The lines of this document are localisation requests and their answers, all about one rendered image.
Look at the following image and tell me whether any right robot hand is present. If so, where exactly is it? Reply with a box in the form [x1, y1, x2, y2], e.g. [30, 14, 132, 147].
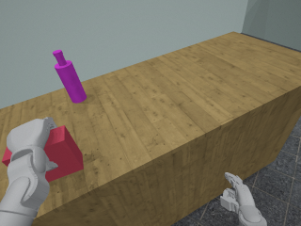
[220, 172, 256, 214]

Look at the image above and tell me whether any table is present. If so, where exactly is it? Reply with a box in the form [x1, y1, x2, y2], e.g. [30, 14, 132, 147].
[0, 31, 301, 226]

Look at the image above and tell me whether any left robot forearm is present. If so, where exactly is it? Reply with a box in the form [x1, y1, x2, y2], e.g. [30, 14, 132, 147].
[0, 145, 50, 226]

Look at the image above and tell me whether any right robot forearm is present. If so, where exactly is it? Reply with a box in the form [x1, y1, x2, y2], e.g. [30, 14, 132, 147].
[238, 204, 267, 226]

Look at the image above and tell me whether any sponge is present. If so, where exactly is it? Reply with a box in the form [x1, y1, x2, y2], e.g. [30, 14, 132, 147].
[2, 125, 84, 183]

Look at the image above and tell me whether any left robot hand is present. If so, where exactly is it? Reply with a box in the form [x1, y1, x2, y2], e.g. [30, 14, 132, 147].
[7, 117, 58, 171]

